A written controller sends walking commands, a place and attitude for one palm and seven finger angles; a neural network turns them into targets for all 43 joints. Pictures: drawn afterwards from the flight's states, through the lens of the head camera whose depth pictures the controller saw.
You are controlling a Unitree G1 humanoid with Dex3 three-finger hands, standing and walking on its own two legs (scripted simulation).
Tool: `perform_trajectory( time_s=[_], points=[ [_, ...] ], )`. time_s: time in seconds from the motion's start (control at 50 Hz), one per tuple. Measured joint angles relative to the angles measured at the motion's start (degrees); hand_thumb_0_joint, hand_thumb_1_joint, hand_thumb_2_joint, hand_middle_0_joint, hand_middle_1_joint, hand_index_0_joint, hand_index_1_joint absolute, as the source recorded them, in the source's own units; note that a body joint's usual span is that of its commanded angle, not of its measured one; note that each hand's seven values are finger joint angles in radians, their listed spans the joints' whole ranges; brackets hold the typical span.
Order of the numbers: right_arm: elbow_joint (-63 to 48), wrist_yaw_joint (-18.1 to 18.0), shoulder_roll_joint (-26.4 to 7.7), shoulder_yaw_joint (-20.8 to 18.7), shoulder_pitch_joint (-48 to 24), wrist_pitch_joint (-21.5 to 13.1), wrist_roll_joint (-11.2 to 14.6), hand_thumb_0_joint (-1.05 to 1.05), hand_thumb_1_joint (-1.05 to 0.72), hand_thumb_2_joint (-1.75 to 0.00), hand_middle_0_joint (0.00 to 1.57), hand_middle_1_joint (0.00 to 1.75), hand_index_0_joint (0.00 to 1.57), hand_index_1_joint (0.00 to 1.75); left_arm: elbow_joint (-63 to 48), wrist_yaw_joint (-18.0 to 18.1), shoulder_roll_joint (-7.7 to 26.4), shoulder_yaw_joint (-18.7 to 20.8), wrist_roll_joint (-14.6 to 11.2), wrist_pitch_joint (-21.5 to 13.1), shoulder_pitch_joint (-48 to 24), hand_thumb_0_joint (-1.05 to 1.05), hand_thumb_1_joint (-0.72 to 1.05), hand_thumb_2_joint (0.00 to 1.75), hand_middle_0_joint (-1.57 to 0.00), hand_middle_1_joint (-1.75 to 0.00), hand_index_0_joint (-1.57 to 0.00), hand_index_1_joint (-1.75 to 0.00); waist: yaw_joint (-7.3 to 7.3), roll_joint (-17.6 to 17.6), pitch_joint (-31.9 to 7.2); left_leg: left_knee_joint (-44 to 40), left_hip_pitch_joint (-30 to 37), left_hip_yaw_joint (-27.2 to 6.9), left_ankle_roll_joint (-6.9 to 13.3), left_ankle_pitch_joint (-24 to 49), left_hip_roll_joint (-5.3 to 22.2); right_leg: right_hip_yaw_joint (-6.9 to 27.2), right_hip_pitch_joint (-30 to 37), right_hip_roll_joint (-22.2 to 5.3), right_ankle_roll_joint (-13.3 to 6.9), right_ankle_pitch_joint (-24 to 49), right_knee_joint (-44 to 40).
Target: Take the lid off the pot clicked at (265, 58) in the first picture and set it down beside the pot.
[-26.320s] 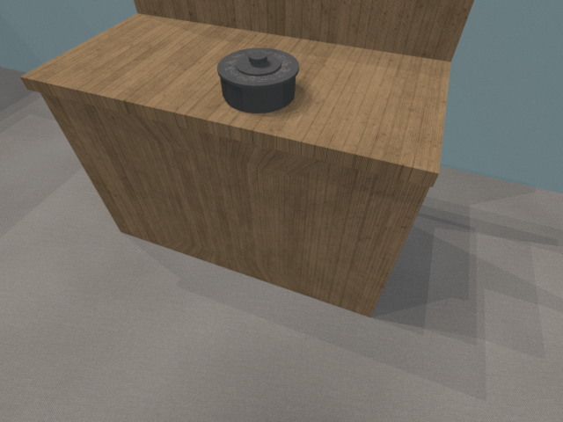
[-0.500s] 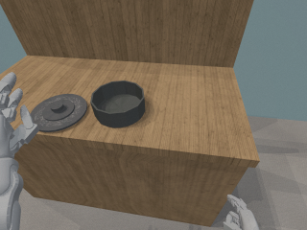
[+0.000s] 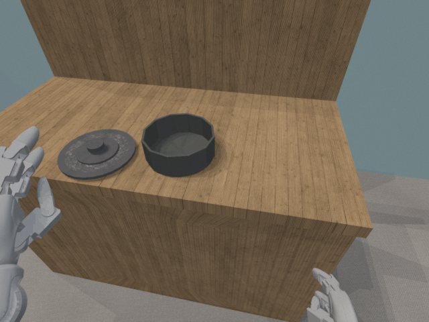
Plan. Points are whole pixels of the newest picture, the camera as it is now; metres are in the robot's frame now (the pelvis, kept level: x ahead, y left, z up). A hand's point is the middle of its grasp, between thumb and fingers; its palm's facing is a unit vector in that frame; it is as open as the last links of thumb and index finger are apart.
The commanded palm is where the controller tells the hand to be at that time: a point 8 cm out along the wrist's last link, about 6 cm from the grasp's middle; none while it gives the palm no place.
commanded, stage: step back with the hand held close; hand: left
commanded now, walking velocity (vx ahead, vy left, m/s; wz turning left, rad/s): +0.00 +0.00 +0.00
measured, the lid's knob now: (95, 145) +0.51 +0.41 +0.03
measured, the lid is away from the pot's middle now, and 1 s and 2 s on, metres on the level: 0.23 0.23 0.23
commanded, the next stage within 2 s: stop stepping back and stand still in 1.42 s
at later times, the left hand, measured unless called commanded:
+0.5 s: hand (40, 230) +0.16 +0.26 +0.18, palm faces +0.30 -0.82 -0.49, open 7.4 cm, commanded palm +0.10 +0.31 +0.21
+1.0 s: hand out of the picture +0.10 +0.27 +0.20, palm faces +0.41 -0.79 -0.45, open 7.4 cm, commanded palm +0.04 +0.31 +0.21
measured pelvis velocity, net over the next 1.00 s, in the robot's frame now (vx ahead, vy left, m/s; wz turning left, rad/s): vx -0.09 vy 0.03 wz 0.00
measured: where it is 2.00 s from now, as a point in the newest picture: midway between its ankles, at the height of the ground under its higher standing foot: outside the picture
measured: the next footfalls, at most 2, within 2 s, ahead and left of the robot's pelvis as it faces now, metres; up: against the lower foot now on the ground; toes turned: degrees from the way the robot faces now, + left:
right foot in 1.00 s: -0.07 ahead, -0.10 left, +0.00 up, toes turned +2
right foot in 1.48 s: -0.19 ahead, -0.08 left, +0.00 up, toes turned -4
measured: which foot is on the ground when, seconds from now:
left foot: down 0.00-1.00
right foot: down 0.00-0.86, up 0.88-0.98, down 1.00-1.00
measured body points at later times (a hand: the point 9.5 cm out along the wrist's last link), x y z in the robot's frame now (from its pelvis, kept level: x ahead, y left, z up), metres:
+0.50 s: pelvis -0.03 +0.03 -0.01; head -0.02 +0.05 +0.44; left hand +0.14 +0.30 +0.21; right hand +0.13 -0.22 -0.08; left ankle +0.02 +0.11 -0.75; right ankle -0.01 -0.12 -0.75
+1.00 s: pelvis -0.09 +0.03 -0.02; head -0.09 +0.05 +0.43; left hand +0.07 +0.31 +0.22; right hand +0.06 -0.20 -0.09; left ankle +0.02 +0.11 -0.75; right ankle -0.10 -0.10 -0.75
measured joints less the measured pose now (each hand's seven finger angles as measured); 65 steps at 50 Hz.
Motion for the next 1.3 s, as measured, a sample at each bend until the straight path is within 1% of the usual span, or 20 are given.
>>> perform_trajectory(
  time_s=[0.08, 0.12, 0.18, 0.24, 0.32, 0.42, 0.52, 0.6, 0.76, 0.82, 0.88, 0.94, 0.98, 1.02, 1.08, 1.16, 1.2, 1.24, 1.26, 1.3],
  points=[
    [-0.11, 0.05, 0.31, 0.26, -0.06, -0.13, -0.16, 0.02, -0.90, -0.90, 0.20, 0.30, 0.21, 0.30, -0.16, 0.08, -0.09, -0.12, 0.09, 0.06, 0.08, 0.01, 0.89, 0.90, -0.21, -0.30, -0.20, -0.31, -0.02, -0.12, -0.03, -0.06, -0.02, 0.02, 0.07, 0.10, -0.12, 0.01, -0.08, -0.12, 0.07, 0.03, 0.09],
    [-1.45, 0.33, 0.07, 0.59, 0.13, 0.87, 0.25, 0.02, -0.90, -0.90, 0.20, 0.30, 0.21, 0.30, -0.02, -0.07, 0.67, 1.08, 0.25, -0.90, -0.35, 0.01, 0.88, 0.90, -0.21, -0.30, -0.21, -0.31, -0.27, 0.10, -0.23, 1.01, -1.45, -0.21, 0.16, -0.20, 0.13, -0.20, -0.93, 0.15, 0.13, 0.18, 0.06],
    [-2.89, 1.20, -0.34, 0.35, 0.06, 2.28, 0.36, 0.02, -0.90, -0.90, 0.20, 0.30, 0.21, 0.30, -0.81, 0.22, 1.90, 3.73, 0.77, -3.45, 0.11, 0.01, 0.88, 0.90, -0.21, -0.30, -0.21, -0.31, -1.19, 0.03, -0.90, 3.22, -5.10, -0.49, 0.37, -0.81, 0.58, -0.42, -3.64, 0.62, 0.29, 0.64, 0.28],
    [-4.10, 1.66, -1.10, -0.60, 0.20, 3.69, 0.63, 0.02, -0.90, -0.90, 0.20, 0.30, 0.21, 0.30, -2.71, -0.05, 1.78, 4.02, 1.05, -4.58, 1.94, 0.01, 0.89, 0.90, -0.21, -0.30, -0.20, -0.31, -1.97, -0.56, -0.92, 4.28, -7.59, -0.08, 0.67, -0.95, 0.44, -0.04, -6.28, 0.42, 0.73, 0.70, 1.37],
    [-5.62, 1.27, -2.02, -2.01, 0.75, 5.37, 1.10, 0.02, -0.90, -0.90, 0.20, 0.30, 0.21, 0.30, -5.04, -0.67, 2.29, 2.94, 1.21, -4.66, 5.32, 0.01, 0.89, 0.90, -0.21, -0.30, -0.20, -0.31, -3.13, -1.78, -0.40, 4.52, -9.54, 0.83, 1.52, -0.51, -0.50, 0.75, -9.28, -0.61, 1.62, 0.31, 3.50],
    [-7.31, 0.71, -1.89, -2.99, 1.64, 6.46, 1.51, 0.02, -0.90, -0.90, 0.20, 0.30, 0.20, 0.30, -7.90, -0.61, 5.23, 4.00, 1.03, -4.57, 8.72, 0.01, 0.88, 0.90, -0.21, -0.30, -0.21, -0.31, -4.06, -3.59, 0.48, 5.30, -11.59, 1.80, 2.33, 0.11, -1.50, 1.60, -12.65, -1.70, 2.43, -0.24, 6.80],
    [-8.40, 0.54, -0.93, -2.76, 2.61, 5.79, 1.57, 0.02, -0.90, -0.90, 0.20, 0.30, 0.20, 0.30, -9.53, 0.19, 6.92, 6.39, 1.03, -5.43, 9.25, 0.01, 0.88, 0.90, -0.21, -0.30, -0.21, -0.31, -4.22, -4.54, 0.86, 7.52, -14.18, 2.11, 2.77, 0.35, -2.08, 1.86, -16.11, -2.30, 2.56, -1.04, 10.99],
    [-8.53, 0.44, -0.28, -2.27, 3.38, 4.44, 1.69, 0.02, -0.90, -0.90, 0.20, 0.30, 0.20, 0.30, -9.31, 0.84, 5.94, 7.29, 1.49, -6.47, 8.09, 0.01, 0.88, 0.90, -0.21, -0.30, -0.21, -0.31, -4.22, -3.63, 0.69, 10.54, -16.61, 1.54, 2.76, -0.05, -1.81, 1.28, -18.06, -2.03, 2.67, -1.34, 13.45],
    [-6.04, 0.36, -0.07, -1.93, 4.76, 2.91, 1.07, 0.02, -0.90, -0.90, 0.20, 0.30, 0.21, 0.30, -8.53, 2.37, 2.75, 5.25, 2.46, -7.91, 5.98, 0.01, 0.88, 0.90, -0.21, -0.30, -0.21, -0.31, -4.16, -2.03, -1.01, 14.48, -20.42, -0.03, 1.93, -3.46, -0.68, -0.09, -19.34, -0.75, 2.16, 0.89, 12.16],
    [-5.50, 0.04, -0.58, -2.08, 4.82, 2.68, 0.94, 0.02, -0.90, -0.90, 0.20, 0.30, 0.21, 0.30, -8.88, 2.91, 2.64, 4.53, 2.68, -8.30, 5.34, 0.01, 0.88, 0.90, -0.21, -0.30, -0.21, -0.31, -4.64, -2.09, -0.93, 14.21, -20.96, -0.14, 2.25, -0.97, -0.58, -0.24, -19.85, -0.65, 2.22, 1.17, 12.24],
    [-5.82, -0.36, -0.68, -2.25, 4.82, 2.19, 1.00, 0.02, -0.90, -0.90, 0.20, 0.30, 0.21, 0.30, -8.79, 3.05, 3.14, 5.10, 3.06, -8.79, 5.22, 0.01, 0.88, 0.90, -0.21, -0.30, -0.21, -0.31, -5.30, -1.89, -0.64, 13.09, -20.97, 0.05, 3.07, 1.79, -0.14, 0.35, -21.05, 0.18, 1.84, -3.90, 15.20],
    [-6.48, -0.34, 0.06, -2.59, 5.45, 1.41, 0.78, 0.02, -0.90, -0.90, 0.20, 0.30, 0.21, 0.30, -8.49, 2.86, 4.36, 6.37, 3.06, -8.96, 5.82, 0.01, 0.88, 0.90, -0.21, -0.30, -0.21, -0.31, -6.07, -1.80, -1.39, 11.54, -21.30, -0.34, 3.13, 3.08, -0.14, 1.07, -20.35, 1.71, 1.49, -6.41, 19.53],
    [-6.78, -0.04, 0.51, -2.52, 5.77, 0.93, 0.61, 0.02, -0.90, -0.90, 0.20, 0.30, 0.21, 0.30, -8.81, 2.78, 5.26, 7.38, 2.91, -9.18, 6.62, 0.01, 0.88, 0.90, -0.21, -0.30, -0.21, -0.31, -6.10, -2.28, -2.43, 10.95, -22.31, -0.20, 2.89, 3.83, -0.33, 1.20, -17.77, 2.13, 1.04, -6.12, 17.87],
    [-6.69, 0.31, 0.56, -2.39, 5.12, 0.53, 0.36, 0.02, -0.90, -0.90, 0.20, 0.30, 0.21, 0.30, -9.21, 2.68, 5.62, 8.15, 2.83, -9.80, 6.92, 0.01, 0.88, 0.90, -0.21, -0.30, -0.21, -0.31, -5.43, -2.88, -2.94, 11.33, -24.11, 0.54, 2.56, 4.26, -0.41, 1.87, -15.97, 2.05, 0.47, -7.53, 13.91],
    [-4.93, 0.88, -0.13, -2.92, 2.82, 0.83, 0.45, 0.02, -0.90, -0.90, 0.20, 0.30, 0.21, 0.30, -9.17, 2.37, 4.36, 6.21, 2.46, -10.48, 5.74, 0.01, 0.88, 0.90, -0.21, -0.30, -0.21, -0.31, -5.19, -1.15, -0.97, 11.02, -24.43, -0.50, 1.59, 4.42, 0.57, 1.30, -15.99, 3.25, 0.71, -4.44, 12.39],
    [-3.61, 1.11, -0.46, -3.71, 2.39, 2.39, 0.85, 0.02, -0.90, -0.90, 0.20, 0.30, 0.21, 0.30, -10.55, 2.19, 4.99, 4.27, 2.37, -10.58, 6.72, 0.01, 0.88, 0.90, -0.21, -0.30, -0.21, -0.31, -5.40, -1.56, -0.88, 13.06, -24.42, -1.39, 0.20, 1.01, -0.11, 1.12, -15.54, 2.98, 1.16, -3.81, 12.69],
    [-3.66, 0.90, -0.86, -4.07, 2.63, 2.94, 0.95, 0.02, -0.90, -0.90, 0.20, 0.30, 0.21, 0.30, -11.14, 2.21, 5.28, 3.91, 2.31, -10.59, 6.82, 0.01, 0.88, 0.90, -0.21, -0.30, -0.21, -0.31, -5.71, -1.33, -1.00, 12.83, -24.13, -1.54, 1.01, 4.45, -0.04, 0.83, -15.41, 3.08, 1.60, -4.23, 13.53],
    [-3.59, 0.54, -0.84, -4.16, 2.60, 2.98, 1.04, 0.02, -0.90, -0.90, 0.20, 0.30, 0.21, 0.30, -11.13, 2.27, 5.83, 4.29, 2.00, -10.96, 6.23, 0.01, 0.88, 0.90, -0.21, -0.30, -0.21, -0.31, -5.67, -1.68, -0.92, 12.86, -23.98, -1.17, 3.05, 6.35, -0.14, 0.86, -15.71, 2.90, 1.73, -4.96, 14.71],
    [-3.63, 0.41, -0.63, -4.04, 2.45, 2.79, 0.86, 0.02, -0.90, -0.90, 0.20, 0.30, 0.21, 0.30, -10.74, 2.28, 5.94, 4.80, 1.94, -11.15, 5.79, 0.01, 0.88, 0.90, -0.21, -0.30, -0.21, -0.31, -5.47, -1.97, -0.96, 12.36, -23.87, -0.79, 3.72, 6.30, -0.12, 1.30, -16.55, 3.01, 1.40, -7.47, 16.36],
    [-4.05, 0.36, 0.16, -3.85, 2.23, 1.97, -0.01, 0.02, -0.90, -0.90, 0.20, 0.30, 0.20, 0.30, -9.63, 2.37, 5.95, 6.01, 1.79, -10.87, 4.66, 0.01, 0.88, 0.90, -0.21, -0.30, -0.21, -0.31, -5.44, -1.89, -1.19, 9.55, -23.65, -0.61, 4.18, 7.78, 0.22, 2.43, -19.15, 4.42, 0.67, -12.89, 23.79]
  ],
)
